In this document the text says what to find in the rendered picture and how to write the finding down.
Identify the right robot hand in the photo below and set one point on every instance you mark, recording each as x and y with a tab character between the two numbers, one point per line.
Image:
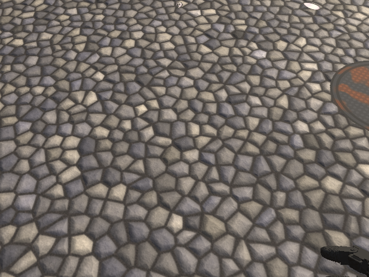
356	257

